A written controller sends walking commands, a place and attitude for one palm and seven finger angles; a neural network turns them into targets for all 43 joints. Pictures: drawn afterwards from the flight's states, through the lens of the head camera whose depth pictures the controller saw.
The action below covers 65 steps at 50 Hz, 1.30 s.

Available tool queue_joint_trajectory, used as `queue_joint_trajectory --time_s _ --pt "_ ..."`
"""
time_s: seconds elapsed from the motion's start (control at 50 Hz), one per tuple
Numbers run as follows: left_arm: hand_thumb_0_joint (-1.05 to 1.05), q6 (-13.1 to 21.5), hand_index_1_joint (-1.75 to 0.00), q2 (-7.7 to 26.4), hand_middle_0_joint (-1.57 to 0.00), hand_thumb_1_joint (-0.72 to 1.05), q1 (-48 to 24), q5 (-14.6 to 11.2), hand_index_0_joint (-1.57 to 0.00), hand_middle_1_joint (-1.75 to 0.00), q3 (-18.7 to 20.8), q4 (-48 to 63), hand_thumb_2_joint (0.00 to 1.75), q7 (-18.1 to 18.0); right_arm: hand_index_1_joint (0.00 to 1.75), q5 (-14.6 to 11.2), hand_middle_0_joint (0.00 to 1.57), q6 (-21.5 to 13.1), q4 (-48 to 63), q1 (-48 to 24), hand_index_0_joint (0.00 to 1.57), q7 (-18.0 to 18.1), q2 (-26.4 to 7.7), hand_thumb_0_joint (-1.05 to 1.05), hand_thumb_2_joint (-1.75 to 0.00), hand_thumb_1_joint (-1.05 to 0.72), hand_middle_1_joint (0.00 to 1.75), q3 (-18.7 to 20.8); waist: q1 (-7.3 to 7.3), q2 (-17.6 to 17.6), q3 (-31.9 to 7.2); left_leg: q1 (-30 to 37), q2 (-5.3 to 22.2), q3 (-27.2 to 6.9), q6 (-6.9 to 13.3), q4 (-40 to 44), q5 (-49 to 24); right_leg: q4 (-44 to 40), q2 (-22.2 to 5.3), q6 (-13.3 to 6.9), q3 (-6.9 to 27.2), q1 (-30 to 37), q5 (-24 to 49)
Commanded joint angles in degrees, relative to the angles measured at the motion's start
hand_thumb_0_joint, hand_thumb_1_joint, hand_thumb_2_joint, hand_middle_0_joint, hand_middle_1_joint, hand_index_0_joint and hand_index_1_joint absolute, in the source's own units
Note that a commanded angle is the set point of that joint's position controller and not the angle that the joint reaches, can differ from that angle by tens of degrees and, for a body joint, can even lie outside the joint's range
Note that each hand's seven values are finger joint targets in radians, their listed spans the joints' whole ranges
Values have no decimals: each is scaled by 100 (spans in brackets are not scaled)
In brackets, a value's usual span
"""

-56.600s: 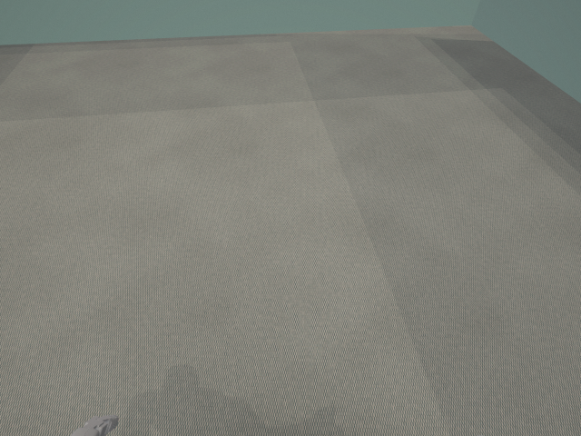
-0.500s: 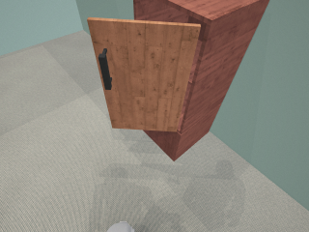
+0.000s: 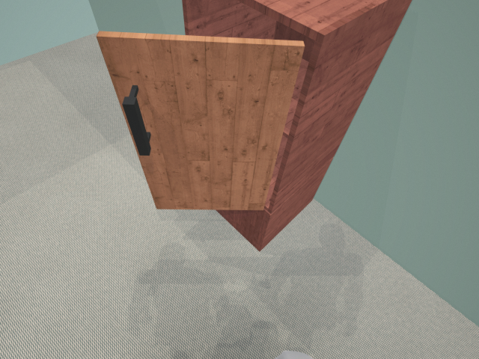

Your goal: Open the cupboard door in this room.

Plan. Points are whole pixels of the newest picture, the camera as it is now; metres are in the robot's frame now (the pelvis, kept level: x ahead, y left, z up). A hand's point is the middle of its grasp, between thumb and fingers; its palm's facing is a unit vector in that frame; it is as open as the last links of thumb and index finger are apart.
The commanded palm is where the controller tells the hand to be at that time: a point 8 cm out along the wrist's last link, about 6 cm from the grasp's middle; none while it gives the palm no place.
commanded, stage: come to a stop and stand still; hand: left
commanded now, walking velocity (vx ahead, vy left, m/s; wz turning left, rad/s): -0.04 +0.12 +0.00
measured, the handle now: (139, 121) +0.55 +0.25 +0.03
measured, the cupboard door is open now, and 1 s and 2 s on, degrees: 46 46 46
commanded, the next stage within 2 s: look again from close up in 1.00 s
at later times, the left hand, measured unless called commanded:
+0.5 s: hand out of the picture -0.02 +0.14 -0.16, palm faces +0.12 -0.96 -0.27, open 7.3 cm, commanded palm none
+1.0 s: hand out of the picture -0.02 +0.19 -0.18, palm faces +0.05 -0.98 -0.20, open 7.3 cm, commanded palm none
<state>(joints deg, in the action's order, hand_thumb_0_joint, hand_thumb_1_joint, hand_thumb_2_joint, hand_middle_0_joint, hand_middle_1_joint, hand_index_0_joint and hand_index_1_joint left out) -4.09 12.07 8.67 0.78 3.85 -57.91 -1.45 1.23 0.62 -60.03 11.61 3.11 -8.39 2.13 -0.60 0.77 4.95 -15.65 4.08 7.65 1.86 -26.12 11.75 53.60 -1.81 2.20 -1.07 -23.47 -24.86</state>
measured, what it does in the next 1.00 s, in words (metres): steps on the spot: right foot, then left foot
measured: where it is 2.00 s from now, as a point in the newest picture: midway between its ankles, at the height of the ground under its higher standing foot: outside the picture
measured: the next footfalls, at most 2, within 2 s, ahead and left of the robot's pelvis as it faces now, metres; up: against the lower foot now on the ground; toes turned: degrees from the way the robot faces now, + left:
right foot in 0.12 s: +0.00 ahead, -0.16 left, +0.00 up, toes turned -3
left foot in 0.64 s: +0.00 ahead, +0.12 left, +0.00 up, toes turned +4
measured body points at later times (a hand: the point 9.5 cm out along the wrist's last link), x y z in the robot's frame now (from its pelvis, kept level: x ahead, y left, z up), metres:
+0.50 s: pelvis -0.02 -0.05 +0.00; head +0.01 -0.07 +0.45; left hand -0.02 +0.19 -0.14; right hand +0.05 -0.30 -0.16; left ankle -0.05 +0.11 -0.68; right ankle -0.04 -0.16 -0.74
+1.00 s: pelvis -0.03 +0.01 +0.00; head -0.01 +0.00 +0.45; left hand -0.02 +0.24 -0.16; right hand +0.02 -0.22 -0.16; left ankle -0.04 +0.11 -0.74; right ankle -0.06 -0.11 -0.74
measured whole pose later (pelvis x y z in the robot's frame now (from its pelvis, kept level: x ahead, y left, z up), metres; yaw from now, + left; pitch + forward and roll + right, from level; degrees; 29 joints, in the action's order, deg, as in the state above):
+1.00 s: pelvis -0.03 +0.01 +0.00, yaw +1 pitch +0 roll +1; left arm -0.1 8.7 13.7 0.5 0.3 -63.5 -1.6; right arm 0.3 0.1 -61.9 11.1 1.9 -9.7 1.2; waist 0.4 -0.2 2.8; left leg -10.7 -1.2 3.7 1.4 -24.7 13.7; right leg 26.9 -1.8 0.5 -0.7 -9.2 -17.4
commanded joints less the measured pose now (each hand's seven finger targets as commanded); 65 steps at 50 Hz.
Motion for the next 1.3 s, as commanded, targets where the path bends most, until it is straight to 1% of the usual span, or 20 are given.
queue_joint_trajectory --time_s 0.0,0.06,0.1,0.12,0.18,0.36,0.5,0.56,0.58,0.62,0.66,0.7,0.78,0.88,0.94,1.06,1.08,1.12,1.2,1.28 --pt "0 175 -30 21 -20 90 324 -4 -20 -30 -39 317 90 -5 30 50 20 9 156 466 20 -18 -1103 0 -90 -90 30 274 -74 -1407 -849 905 1330 -1152 710 358 -3302 -1206 7 -101 -183 391 -94" --pt "0 333 -30 215 -20 90 772 -2 -20 -30 -22 152 90 -39 30 -42 20 31 143 465 20 -105 -1028 0 -90 -90 30 295 179 -749 -1119 562 811 -910 222 -206 -2010 -3178 -49 -110 -223 1585 1681" --pt "0 468 -30 942 -20 90 715 49 -20 -30 57 129 90 -104 30 -104 20 67 325 379 20 -193 -456 0 -90 -90 30 171 130 1327 -852 -695 -194 -242 -421 -1090 1498 -3407 -1854 -782 1483 2008 4257" --pt "0 475 -30 1000 -20 90 676 44 -20 -30 -7 148 90 -95 30 -83 20 166 360 204 20 -213 -592 0 -90 -90 30 186 254 1132 -790 -565 -232 -593 -423 -1794 2188 -3518 -2271 -1166 1448 1472 4320" --pt "0 473 -30 810 -20 90 504 10 -20 -30 -7 122 90 -129 30 -41 20 275 233 155 20 -190 -694 0 -90 -90 30 221 167 1458 -565 -1213 -236 -806 -499 -2812 1747 -3115 -1728 -1036 1056 2020 5736" --pt "0 522 -30 810 -20 90 991 34 -20 -30 92 129 90 -146 30 -30 20 280 353 -180 20 -300 -776 0 -90 -90 30 225 398 803 -475 -1681 -255 -929 -637 -3105 1046 -3308 -1842 -1082 1032 2430 4447" --pt "0 471 -30 938 -20 90 813 137 -20 -30 106 125 90 -77 30 -72 20 184 504 -280 20 -333 -653 0 -90 -90 30 167 293 1199 -266 -552 -404 -582 -496 -1565 1165 -3482 -1682 -1082 907 1490 3031" --pt "0 438 -30 922 -20 90 627 80 -20 -30 74 51 90 -47 30 -70 20 70 344 161 20 -296 -635 0 -90 -90 30 126 24 1087 -398 727 -561 -349 -440 6 48 -3079 -1284 -711 566 885 2398" --pt "0 409 -30 750 -20 90 611 53 -20 -30 37 65 90 -28 30 -76 20 14 288 278 20 -273 -785 0 -90 -90 30 136 -19 643 -427 1272 -323 -512 -386 350 -267 -2740 -1013 -528 423 450 1773" --pt "0 322 -30 208 -20 90 901 -20 -20 -30 -89 89 90 -18 30 0 20 -26 349 433 20 -199 -1457 0 -90 -90 30 236 -11 -1542 -666 1093 1302 -2271 358 940 -854 -1608 -257 -118 -271 171 -451" --pt "0 280 -30 136 -20 90 819 23 -20 -30 -110 67 90 -3 30 58 20 21 466 19 20 -140 -1324 0 -90 -90 30 152 102 -920 -106 -27 1225 -2038 693 1309 -29 -864 -228 -202 -62 461 -578" --pt "0 228 -30 190 -20 90 796 39 -20 -30 -113 -128 90 25 30 42 20 -19 425 -147 20 -82 -1094 0 -90 -90 30 74 135 -1500 -14 12 929 -1762 616 1257 -617 -606 -260 -225 68 453 -336" --pt "0 309 -30 153 -20 90 864 1 -20 -30 -158 -244 90 48 30 -3 20 -78 312 -25 20 -49 -962 0 -90 -90 30 20 192 -821 -323 480 789 -1467 624 934 -1606 -1447 -180 -212 -3 817 -45" --pt "0 506 -30 426 -20 90 938 8 -20 -30 -195 -386 90 -21 30 -107 20 -100 152 201 20 -105 -582 0 -90 -90 30 -16 77 584 -393 480 -55 -911 -94 354 -450 -3476 -804 -485 784 1399 2179" --pt "0 534 -30 262 -20 90 760 -26 -20 -30 -250 -426 90 -39 30 -47 20 -127 -103 348 20 -115 -635 0 -90 -90 30 -14 37 746 -484 894 78 -979 -92 385 -978 -3229 -559 -423 532 1274 2367" --pt "0 493 -30 224 -20 90 820 -56 -20 -30 -276 -491 90 -66 30 -47 20 -161 -386 484 20 -87 -607 0 -90 -90 30 -105 98 -161 -289 807 141 -1019 -79 633 -1135 -3341 -470 -407 487 1468 2051" --pt "0 616 -30 1329 -20 90 795 54 -20 -30 -316 63 90 -80 30 -37 20 -231 389 137 20 -183 -1337 0 -90 -90 30 -65 28 -120 188 603 23 -1153 -106 511 -1064 -3271 -312 -424 359 1103 1725" --pt "0 693 -30 1158 -20 90 679 46 -20 -30 -22 148 90 -101 30 43 20 -423 437 200 20 -78 -1440 0 -90 -90 30 189 38 -869 -1148 837 138 -1214 63 -85 -2303 -2525 -439 -592 455 1435 2552" --pt "0 633 -30 938 -20 90 849 4 -20 -30 -101 288 90 -114 30 -12 20 -348 571 405 20 -63 -1258 0 -90 -90 30 126 51 31 -1164 637 120 -1043 136 -385 -2256 -2507 -469 -616 414 1659 3397" --pt "0 575 -30 991 -20 90 651 7 -20 -30 -126 462 90 -95 30 0 20 -274 614 342 20 -103 -1311 0 -90 -90 30 117 27 46 -636 394 126 -1004 130 -127 -1714 -2581 -430 -589 415 1424 2963"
